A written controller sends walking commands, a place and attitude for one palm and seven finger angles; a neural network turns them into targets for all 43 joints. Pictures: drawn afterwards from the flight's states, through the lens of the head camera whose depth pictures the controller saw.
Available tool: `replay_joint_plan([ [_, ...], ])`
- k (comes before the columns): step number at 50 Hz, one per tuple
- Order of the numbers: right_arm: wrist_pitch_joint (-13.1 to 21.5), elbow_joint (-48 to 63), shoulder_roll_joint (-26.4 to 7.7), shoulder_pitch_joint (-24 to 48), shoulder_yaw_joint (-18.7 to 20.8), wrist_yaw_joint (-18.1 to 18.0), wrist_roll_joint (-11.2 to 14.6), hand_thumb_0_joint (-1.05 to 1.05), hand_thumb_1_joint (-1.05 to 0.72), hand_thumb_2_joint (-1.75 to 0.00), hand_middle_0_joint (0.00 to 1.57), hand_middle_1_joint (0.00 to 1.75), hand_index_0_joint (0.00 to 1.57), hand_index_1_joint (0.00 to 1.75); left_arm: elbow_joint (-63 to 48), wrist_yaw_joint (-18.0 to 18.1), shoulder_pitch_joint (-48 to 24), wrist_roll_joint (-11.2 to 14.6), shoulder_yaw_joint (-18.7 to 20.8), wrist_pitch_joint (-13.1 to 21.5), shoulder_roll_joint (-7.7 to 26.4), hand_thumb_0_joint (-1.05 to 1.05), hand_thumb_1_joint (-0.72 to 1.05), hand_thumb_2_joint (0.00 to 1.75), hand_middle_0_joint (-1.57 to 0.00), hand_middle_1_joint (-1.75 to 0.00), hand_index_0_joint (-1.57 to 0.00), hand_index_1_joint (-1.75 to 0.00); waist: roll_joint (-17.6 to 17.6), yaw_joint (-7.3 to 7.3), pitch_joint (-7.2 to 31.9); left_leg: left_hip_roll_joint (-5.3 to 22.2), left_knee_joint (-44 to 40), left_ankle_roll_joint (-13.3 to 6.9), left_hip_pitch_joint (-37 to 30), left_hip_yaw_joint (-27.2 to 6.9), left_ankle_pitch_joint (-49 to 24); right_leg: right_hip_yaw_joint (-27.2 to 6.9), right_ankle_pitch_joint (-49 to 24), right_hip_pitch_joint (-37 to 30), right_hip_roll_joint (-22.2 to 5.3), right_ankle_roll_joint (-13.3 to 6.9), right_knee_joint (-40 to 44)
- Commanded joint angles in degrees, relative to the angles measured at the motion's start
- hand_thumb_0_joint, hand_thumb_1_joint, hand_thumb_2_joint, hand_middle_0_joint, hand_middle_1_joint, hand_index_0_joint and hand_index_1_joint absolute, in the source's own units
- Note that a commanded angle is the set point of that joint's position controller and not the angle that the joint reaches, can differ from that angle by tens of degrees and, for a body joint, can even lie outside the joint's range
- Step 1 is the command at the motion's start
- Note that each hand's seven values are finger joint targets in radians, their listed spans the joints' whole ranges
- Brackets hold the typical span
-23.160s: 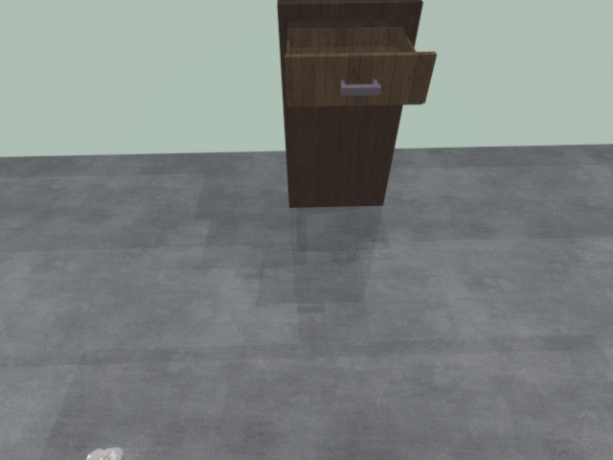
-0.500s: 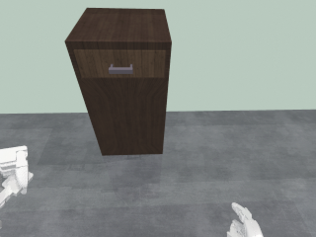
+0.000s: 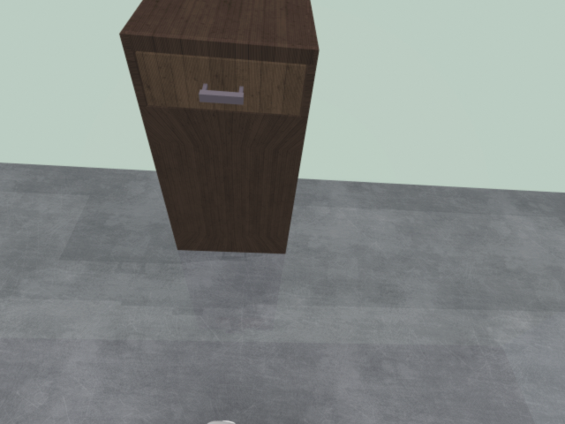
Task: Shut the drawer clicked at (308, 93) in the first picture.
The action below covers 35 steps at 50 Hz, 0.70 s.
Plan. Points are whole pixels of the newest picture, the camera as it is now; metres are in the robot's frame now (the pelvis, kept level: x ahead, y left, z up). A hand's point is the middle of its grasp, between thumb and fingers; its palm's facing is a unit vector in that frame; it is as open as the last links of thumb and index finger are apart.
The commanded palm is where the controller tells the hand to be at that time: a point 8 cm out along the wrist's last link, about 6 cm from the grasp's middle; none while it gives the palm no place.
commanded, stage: let the arm hang, fingers relaxed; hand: left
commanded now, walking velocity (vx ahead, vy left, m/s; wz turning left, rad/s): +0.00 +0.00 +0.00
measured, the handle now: (222, 92) +0.83 +0.20 +0.00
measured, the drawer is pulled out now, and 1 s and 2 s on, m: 0.00 0.00 0.00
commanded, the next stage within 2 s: look to check the result in 0.72 s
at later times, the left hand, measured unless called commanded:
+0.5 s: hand out of the picture +0.02 +0.16 -0.17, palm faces +0.03 -0.98 -0.19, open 7.2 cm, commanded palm none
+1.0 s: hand out of the picture +0.03 +0.16 -0.17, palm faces +0.02 -0.98 -0.21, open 7.4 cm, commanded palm none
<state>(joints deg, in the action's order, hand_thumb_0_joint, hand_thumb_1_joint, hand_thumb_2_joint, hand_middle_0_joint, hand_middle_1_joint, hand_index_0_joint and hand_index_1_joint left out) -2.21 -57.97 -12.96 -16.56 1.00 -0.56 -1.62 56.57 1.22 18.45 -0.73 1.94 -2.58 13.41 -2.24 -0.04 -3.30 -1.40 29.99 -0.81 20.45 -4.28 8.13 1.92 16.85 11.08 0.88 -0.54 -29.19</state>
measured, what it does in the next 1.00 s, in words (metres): stands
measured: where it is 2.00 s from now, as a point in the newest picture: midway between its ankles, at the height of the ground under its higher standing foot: outside the picture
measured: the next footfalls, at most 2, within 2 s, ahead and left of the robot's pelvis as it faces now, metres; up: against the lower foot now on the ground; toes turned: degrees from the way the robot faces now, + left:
none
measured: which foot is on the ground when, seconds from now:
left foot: down 0.00-1.00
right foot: down 0.00-1.00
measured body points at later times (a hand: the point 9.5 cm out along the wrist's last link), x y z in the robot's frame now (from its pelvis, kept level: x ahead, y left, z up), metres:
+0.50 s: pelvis +0.02 +0.00 +0.00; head +0.02 -0.01 +0.45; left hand +0.02 +0.22 -0.15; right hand +0.01 -0.22 -0.16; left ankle +0.09 +0.10 -0.73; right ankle -0.01 -0.12 -0.73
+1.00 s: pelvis +0.04 -0.01 +0.01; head +0.05 -0.02 +0.46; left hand +0.03 +0.21 -0.15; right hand +0.03 -0.24 -0.16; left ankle +0.09 +0.10 -0.73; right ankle -0.01 -0.12 -0.73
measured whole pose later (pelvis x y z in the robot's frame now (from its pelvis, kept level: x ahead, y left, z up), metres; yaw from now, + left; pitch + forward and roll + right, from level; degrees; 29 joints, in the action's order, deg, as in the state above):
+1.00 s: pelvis +0.04 -0.01 +0.01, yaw -1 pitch -2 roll +0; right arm -0.7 -65.5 -8.3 -14.7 1.2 -1.8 -0.9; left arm 64.9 2.3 16.4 -0.1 0.9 -0.3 8.6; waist 0.7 -0.4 -3.8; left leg -0.9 26.2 0.1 14.5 -3.2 9.8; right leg 0.7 17.5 5.3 1.1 -1.0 -24.7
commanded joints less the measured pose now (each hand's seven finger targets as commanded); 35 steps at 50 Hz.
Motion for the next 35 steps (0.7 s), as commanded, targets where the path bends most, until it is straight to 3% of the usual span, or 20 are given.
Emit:
replay_joint_plan([
  [1,1.55,1.77,-6.8,0.27,1.82,-1.06,0.44,0.0,-0.9,-0.9,0.2,0.3,0.2,0.3,1.61,-0.55,2.8,-0.09,0.42,2.4,6.36,0.0,0.9,0.9,-0.6,-0.73,-0.6,-0.73,9.0,0.21,1.42,5.17,-11.11,-2.01,-4.34,-7.46,14.85,-5.94,7.57,3.02,-4.28,-3.58,9.39],
  [3,1.51,0.24,-6.47,-1.33,1.94,-1.11,0.63,0.0,-0.9,-0.9,0.2,0.3,0.2,0.3,3.42,-0.4,3.08,0.01,0.12,2.65,6.28,0.0,0.9,0.9,-0.52,-0.65,-0.52,-0.65,5.15,-0.24,1.51,5.07,-9.64,-1.94,-6.42,-6.5,11.31,-6.25,7.61,3.88,-4.86,-3.81,10.71],
  [8,1.12,-2.58,-4.78,-3.24,1.84,-1.15,0.75,0.0,-0.9,-0.9,0.2,0.3,0.2,0.3,6.64,0.07,3.86,0.15,-0.37,2.53,5.52,0.0,0.9,0.9,-0.32,-0.43,-0.32,-0.43,1.35,-0.69,-2.31,4.81,-8.31,-1.75,-7.89,-4.92,9.32,-6.05,10.7,7.98,-5.55,-3.89,12.53],
  [11,1.29,-3.77,-4.1,-4.04,1.76,-1.24,0.77,0.0,-0.9,-0.9,0.2,0.3,0.2,0.3,7.46,0.33,4.23,0.18,-0.4,2.63,4.92,0.0,0.9,0.9,-0.2,-0.3,-0.2,-0.3,0.47,-0.86,-2.45,4.83,-7.95,-1.73,-8.31,-4.31,7.34,-5.98,9.64,7.83,-5.56,-3.85,12.17],
  [18,1.6,-5.1,-1.86,-3.23,1.4,-1.31,0.7,0.0,-0.9,-0.9,0.2,0.3,0.2,0.3,7.97,0.8,4.67,0.15,-0.38,2.62,2.99,0.0,0.9,0.9,-0.2,-0.3,-0.2,-0.3,1.61,-0.27,-4.59,4.93,-9.23,-1.81,-6.47,-4.25,5.48,-5.03,6.71,6.38,-5.19,-3.25,10.82],
  [21,1.85,-5.26,-1.48,-2.95,1.34,-1.43,0.57,0.0,-0.9,-0.9,0.2,0.3,0.2,0.3,7.61,0.86,4.29,0.14,-0.18,2.72,2.23,0.0,0.9,0.9,-0.2,-0.3,-0.2,-0.3,3.46,-0.16,-3.81,5.08,-9.89,-1.91,-6.33,-4.73,4.82,-5.01,4.83,4.95,-4.81,-3.1,9.92],
  [28,2.36,-5.43,-0.35,-2.44,1.19,-1.57,0.57,0.0,-0.9,-0.9,0.2,0.3,0.2,0.3,6.99,1.0,2.56,0.14,0.08,3.06,1.06,0.0,0.9,0.9,-0.2,-0.3,-0.2,-0.3,2.77,-0.08,-1.87,5.25,-8.52,-1.67,-7.71,-3.59,-2.22,-4.51,-1.09,2.19,-5.25,-2.65,9.66],
  [30,2.37,-5.5,-0.24,-2.37,1.11,-1.68,0.56,0.0,-0.9,-0.9,0.2,0.3,0.2,0.3,7.06,1.0,2.22,0.23,0.11,3.04,1.11,0.0,0.9,0.9,-0.2,-0.3,-0.2,-0.3,4.38,-0.08,-1.8,5.23,-8.2,-1.59,-8.06,-3.3,-3.41,-4.66,-2.13,1.68,-5.36,-2.62,9.8],
  [35,2.18,-5.47,-0.7,-2.15,1.07,-1.73,0.6,0.0,-0.9,-0.9,0.2,0.3,0.2,0.3,6.82,0.98,1.27,0.32,0.03,3.06,1.36,0.0,0.9,0.9,-0.2,-0.3,-0.2,-0.3,2.79,-0.38,-2.13,5.21,-7.37,-1.25,-8.67,-2.63,-3.89,-5.0,-2.72,1.77,-5.49,-2.69,10.63],
])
